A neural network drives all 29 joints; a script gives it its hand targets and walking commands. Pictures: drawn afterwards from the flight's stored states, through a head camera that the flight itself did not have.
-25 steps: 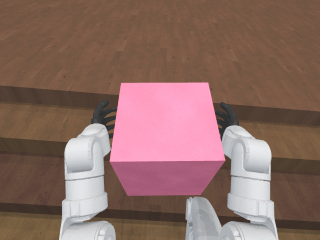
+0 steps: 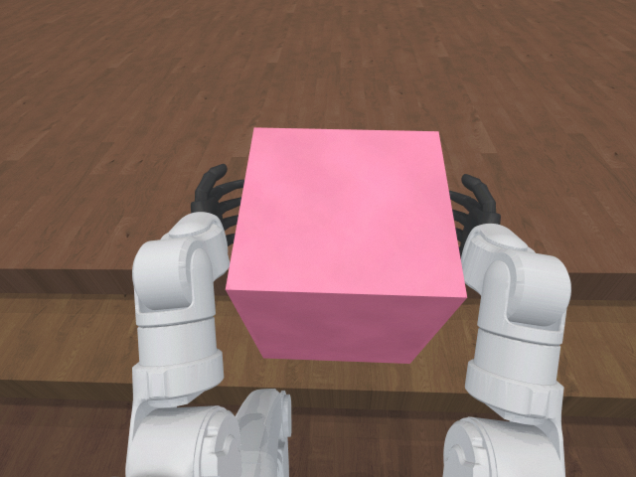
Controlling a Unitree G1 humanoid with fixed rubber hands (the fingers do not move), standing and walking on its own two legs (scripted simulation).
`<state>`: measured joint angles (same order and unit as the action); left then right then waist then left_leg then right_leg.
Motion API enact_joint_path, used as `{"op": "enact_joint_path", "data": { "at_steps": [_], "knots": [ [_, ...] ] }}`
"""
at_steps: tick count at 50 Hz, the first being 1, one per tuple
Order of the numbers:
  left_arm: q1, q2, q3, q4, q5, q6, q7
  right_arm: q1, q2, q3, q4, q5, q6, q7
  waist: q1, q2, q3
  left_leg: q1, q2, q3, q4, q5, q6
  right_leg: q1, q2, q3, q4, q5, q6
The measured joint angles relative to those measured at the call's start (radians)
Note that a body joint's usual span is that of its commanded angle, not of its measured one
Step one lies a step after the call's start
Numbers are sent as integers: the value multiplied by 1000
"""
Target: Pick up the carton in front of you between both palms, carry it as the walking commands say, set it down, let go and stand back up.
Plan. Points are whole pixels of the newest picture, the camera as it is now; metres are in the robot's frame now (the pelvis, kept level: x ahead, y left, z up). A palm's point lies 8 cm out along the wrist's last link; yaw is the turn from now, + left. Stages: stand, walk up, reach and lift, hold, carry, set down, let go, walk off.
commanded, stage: carry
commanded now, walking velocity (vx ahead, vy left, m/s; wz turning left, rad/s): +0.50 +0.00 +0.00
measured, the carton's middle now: (340, 258) +0.35 -0.01 +0.11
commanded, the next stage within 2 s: none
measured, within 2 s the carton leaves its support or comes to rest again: neither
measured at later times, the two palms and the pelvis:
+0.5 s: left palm (198, 73) +0.63 +0.21 +0.24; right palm (391, 61) +0.62 -0.09 +0.25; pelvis +0.28 +0.07 +0.12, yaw +0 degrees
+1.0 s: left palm out of the picture +0.89 +0.24 +0.40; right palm out of the picture +0.91 -0.06 +0.39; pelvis +0.55 +0.05 +0.25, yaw +1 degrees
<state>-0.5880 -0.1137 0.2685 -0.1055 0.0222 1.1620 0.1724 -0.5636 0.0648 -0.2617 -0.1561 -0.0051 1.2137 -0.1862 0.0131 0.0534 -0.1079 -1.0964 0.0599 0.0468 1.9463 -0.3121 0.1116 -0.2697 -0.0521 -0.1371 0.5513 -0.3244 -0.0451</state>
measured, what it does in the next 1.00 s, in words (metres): climbs: left foot 0.13 m higher, then right foot 0.13 m higher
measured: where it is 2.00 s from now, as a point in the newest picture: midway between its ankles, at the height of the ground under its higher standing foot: (317, 240)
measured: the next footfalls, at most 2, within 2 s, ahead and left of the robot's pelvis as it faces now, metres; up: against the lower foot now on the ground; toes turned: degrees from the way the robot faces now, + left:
left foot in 0.20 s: +0.34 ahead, +0.13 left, +0.13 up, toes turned +7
right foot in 0.70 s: +0.61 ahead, -0.03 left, +0.26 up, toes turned -6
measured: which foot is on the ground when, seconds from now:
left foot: up 0.00-0.18, down 0.20-0.78, up 0.80-1.00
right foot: down 0.00-0.24, up 0.26-0.68, down 0.70-1.00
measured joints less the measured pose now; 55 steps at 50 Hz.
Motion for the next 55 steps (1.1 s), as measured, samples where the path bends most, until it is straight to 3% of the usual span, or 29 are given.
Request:
{"op": "enact_joint_path", "data": {
  "at_steps": [2,4,8,10,12,13,15,16,18,20,23,28,31,34,35,37,38,39,40,42,43,44,46,48,51,53,55],
  "knots": [
    [-5,3,13,7,9,25,-3,-26,-3,2,32,5,24,-10,-7,-7,-19,-82,7,13,65,-48,-4,66,-18,12,-59,-8,15],
    [-9,10,32,10,9,48,-4,-58,0,2,70,4,40,-19,-16,-13,-27,-137,20,31,-7,-49,-11,134,-38,21,-129,-10,25],
    [-25,16,70,26,8,71,-3,-105,13,-9,132,0,48,-33,-33,-39,-39,-72,43,119,-433,-14,6,282,-69,20,-341,46,26],
    [-28,15,89,35,11,69,-4,-121,18,-11,166,-7,37,-32,-52,-47,-39,59,16,158,-659,14,32,312,-82,17,-357,72,30],
    [-15,12,104,41,15,63,-5,-119,26,-6,195,-15,18,-29,-103,-54,-23,251,-42,166,-866,-1,33,251,-106,24,-154,82,23],
    [-16,12,109,44,16,53,-8,-120,28,-4,202,-16,7,-28,-117,-56,2,288,-52,160,-887,-57,15,154,-101,71,88,79,30],
    [-16,20,112,48,16,37,-16,-100,37,4,201,-11,-25,-24,-141,-78,60,333,-62,159,-900,-74,18,-62,-19,205,636,89,28],
    [-6,11,113,41,19,32,-17,-75,41,9,188,-7,-35,-24,-142,-92,80,369,-69,158,-931,-59,18,-151,21,235,852,103,16],
    [25,-18,110,4,33,25,-18,-25,48,9,146,1,-46,-20,-129,-102,110,453,-77,150,-1021,-30,10,-303,65,229,1114,130,-14],
    [54,-41,92,-43,45,12,-19,6,54,4,100,4,-60,-8,-107,-96,130,538,-78,139,-1120,-13,4,-433,69,187,1216,136,-36],
    [78,-42,51,-99,47,-8,-19,25,57,2,40,3,-79,15,-78,-79,136,654,-70,115,-1253,3,-3,-583,46,122,1208,84,-47],
    [64,2,2,-121,17,-2,-12,23,53,8,-13,0,-72,16,-55,-82,89,825,-54,75,-1408,-9,-22,-843,15,63,1416,-77,-69],
    [33,14,-24,-99,3,23,9,24,35,-4,-32,9,-43,17,-36,-83,59,940,-35,53,-1506,-21,-42,-936,-13,24,1318,-61,-65],
    [-2,22,-31,-67,-8,55,29,10,26,-24,-26,13,-11,17,-13,-74,26,1067,-21,50,-1661,5,-52,-909,-30,-40,1032,-25,-74],
    [-17,26,-30,-51,-13,63,34,3,25,-32,-19,12,-3,17,-2,-72,17,1097,-18,55,-1694,19,-49,-869,-24,-62,918,5,-87],
    [-32,29,-30,-9,-20,68,42,1,25,-44,0,6,7,17,31,-51,4,1103,7,66,-1670,68,-51,-716,21,-90,779,-58,-98],
    [-42,31,-32,18,-21,71,44,8,30,-55,6,1,12,17,52,-57,7,1071,15,72,-1585,114,-61,-594,49,-94,628,40,-87],
    [-57,28,-34,44,-20,73,45,12,32,-68,5,-4,20,18,65,-62,16,1003,26,62,-1427,194,-68,-465,78,-87,465,29,-82],
    [-77,24,-33,64,-16,66,45,1,26,-80,4,-6,24,20,78,-57,40,900,17,9,-1157,162,-90,-419,88,-83,421,-38,-84],
    [-83,17,-42,77,-15,39,46,-13,18,-97,2,-6,17,27,104,-30,85,698,-63,-115,-615,77,-101,-368,99,-85,383,-40,-95],
    [-73,14,-43,70,-19,32,44,-10,26,-106,-6,-10,16,28,115,-22,98,614,-99,-139,-415,58,-89,-333,104,-78,341,-29,-92],
    [-63,12,-40,55,-24,31,42,-6,40,-112,-18,-17,14,29,122,-22,109,539,-124,-143,-278,44,-73,-294,106,-66,291,-16,-83],
    [-50,16,-26,17,-39,30,42,-5,68,-110,-47,-32,5,30,120,-33,134,413,-137,-127,-165,37,-53,-213,96,-42,189,12,-59],
    [-51,22,-16,-18,-54,23,38,-8,79,-94,-80,-44,-6,31,106,-45,149,317,-116,-99,-207,22,-46,-140,77,-22,104,31,-44],
    [-67,25,-6,-55,-56,17,29,-25,63,-64,-110,-47,-9,28,75,-43,144,257,-59,-41,-479,39,-43,-61,47,-2,16,44,-26],
    [-76,23,3,-60,-42,28,22,-33,47,-46,-103,-38,0,24,52,-47,116,301,-41,8,-626,48,-32,-27,27,15,-26,44,-13],
    [-81,16,16,-44,-22,48,15,-41,35,-38,-77,-35,22,17,28,-59,73,425,-60,34,-778,36,-38,-11,4,29,-63,67,-4]
  ]
}}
